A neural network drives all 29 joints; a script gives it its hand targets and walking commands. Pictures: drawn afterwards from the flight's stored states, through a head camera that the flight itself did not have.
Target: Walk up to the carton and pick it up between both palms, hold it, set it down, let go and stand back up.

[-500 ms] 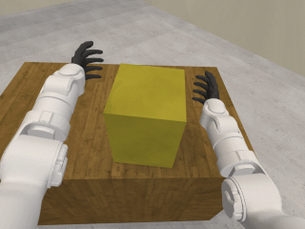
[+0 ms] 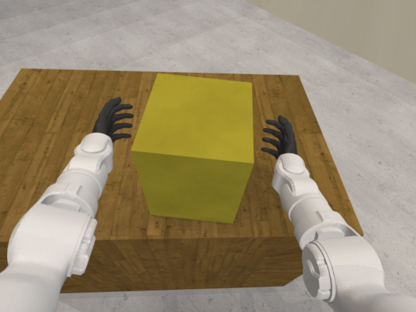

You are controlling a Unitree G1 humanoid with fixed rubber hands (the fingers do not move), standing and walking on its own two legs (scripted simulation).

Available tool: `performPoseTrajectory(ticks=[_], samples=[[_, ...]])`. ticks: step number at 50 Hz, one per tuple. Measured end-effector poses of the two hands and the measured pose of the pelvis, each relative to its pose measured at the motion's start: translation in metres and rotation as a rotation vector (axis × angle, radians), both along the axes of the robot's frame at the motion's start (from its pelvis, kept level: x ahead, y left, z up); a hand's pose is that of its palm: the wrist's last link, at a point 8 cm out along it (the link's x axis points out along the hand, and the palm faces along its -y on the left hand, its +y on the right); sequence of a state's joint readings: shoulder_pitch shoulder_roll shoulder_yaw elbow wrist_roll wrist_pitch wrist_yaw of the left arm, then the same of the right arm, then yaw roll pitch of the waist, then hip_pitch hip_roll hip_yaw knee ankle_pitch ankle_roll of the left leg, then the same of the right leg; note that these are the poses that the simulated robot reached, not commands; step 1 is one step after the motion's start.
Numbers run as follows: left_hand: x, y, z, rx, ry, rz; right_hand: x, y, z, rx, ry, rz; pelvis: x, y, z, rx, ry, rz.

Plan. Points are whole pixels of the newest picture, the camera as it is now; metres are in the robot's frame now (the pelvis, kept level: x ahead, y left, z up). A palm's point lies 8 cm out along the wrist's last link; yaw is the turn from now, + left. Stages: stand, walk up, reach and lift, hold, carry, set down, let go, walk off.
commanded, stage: reach and lift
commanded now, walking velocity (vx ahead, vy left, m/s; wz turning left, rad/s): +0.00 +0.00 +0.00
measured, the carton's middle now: (197, 153) +0.46 -0.03 +0.01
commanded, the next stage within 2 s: none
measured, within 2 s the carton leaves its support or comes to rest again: neither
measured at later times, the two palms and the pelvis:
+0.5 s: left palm (132, 143) +0.47 +0.11 +0.04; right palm (270, 158) +0.41 -0.18 +0.04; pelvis +0.01 +0.00 +0.00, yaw +0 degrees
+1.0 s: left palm (132, 146) +0.46 +0.11 +0.04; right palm (270, 162) +0.40 -0.18 +0.04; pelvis +0.01 +0.01 +0.00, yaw -1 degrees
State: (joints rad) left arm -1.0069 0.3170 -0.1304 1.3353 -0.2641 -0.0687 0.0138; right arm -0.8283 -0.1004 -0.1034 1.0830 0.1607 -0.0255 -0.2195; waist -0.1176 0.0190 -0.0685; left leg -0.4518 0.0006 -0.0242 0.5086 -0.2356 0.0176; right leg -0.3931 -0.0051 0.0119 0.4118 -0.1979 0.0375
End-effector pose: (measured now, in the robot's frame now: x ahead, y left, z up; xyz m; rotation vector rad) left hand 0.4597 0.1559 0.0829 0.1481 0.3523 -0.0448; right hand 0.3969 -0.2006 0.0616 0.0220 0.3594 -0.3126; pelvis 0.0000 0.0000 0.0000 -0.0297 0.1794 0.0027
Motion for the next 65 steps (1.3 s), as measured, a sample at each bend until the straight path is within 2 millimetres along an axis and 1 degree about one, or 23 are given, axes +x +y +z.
performPoseTrajectory(ticks=[6,11,14,16,17,19,22,30,39,65], samples=[[0.004,-0.012,-0.02,0.007,-0.008,-0.031,0.006,-0.006,-0.014,-0.004,-0.019,0.0,0.001,-0.004,-0.002,0.006,0.073,-0.002],[0.01,-0.024,-0.03,0.004,-0.025,-0.071,0.011,-0.006,-0.021,-0.012,-0.039,0.006,0.002,-0.006,-0.004,0.007,0.11,-0.003],[0.011,-0.036,-0.035,0.0,-0.031,-0.111,0.015,0.003,-0.023,-0.027,-0.058,0.037,0.004,-0.006,-0.004,0.007,0.119,-0.003],[0.012,-0.043,-0.035,-0.009,-0.039,-0.122,0.018,0.016,-0.022,-0.033,-0.077,0.08,0.006,-0.006,-0.004,0.007,0.121,-0.003],[0.012,-0.045,-0.036,-0.01,-0.04,-0.122,0.018,0.021,-0.023,-0.028,-0.083,0.072,0.007,-0.006,-0.004,0.007,0.123,-0.003],[0.013,-0.045,-0.037,-0.016,-0.044,-0.113,0.017,0.021,-0.024,-0.013,-0.094,0.018,0.008,-0.005,-0.004,0.006,0.124,-0.004],[0.012,-0.045,-0.038,-0.024,-0.054,-0.11,0.015,0.022,-0.025,-0.022,-0.108,-0.007,0.008,-0.004,-0.004,0.005,0.125,-0.004],[0.008,-0.046,-0.04,-0.062,-0.086,-0.102,0.007,0.023,-0.025,-0.056,-0.146,-0.019,0.008,0.004,-0.003,-0.005,0.124,-0.005],[0.005,-0.045,-0.044,-0.078,-0.083,-0.098,0.003,0.025,-0.027,-0.06,-0.134,-0.04,0.006,0.012,-0.001,-0.016,0.121,-0.006],[0.005,-0.046,-0.044,-0.074,-0.085,-0.097,0.003,0.025,-0.027,-0.083,-0.134,-0.027,0.006,0.013,-0.001,-0.018,0.122,-0.006]])
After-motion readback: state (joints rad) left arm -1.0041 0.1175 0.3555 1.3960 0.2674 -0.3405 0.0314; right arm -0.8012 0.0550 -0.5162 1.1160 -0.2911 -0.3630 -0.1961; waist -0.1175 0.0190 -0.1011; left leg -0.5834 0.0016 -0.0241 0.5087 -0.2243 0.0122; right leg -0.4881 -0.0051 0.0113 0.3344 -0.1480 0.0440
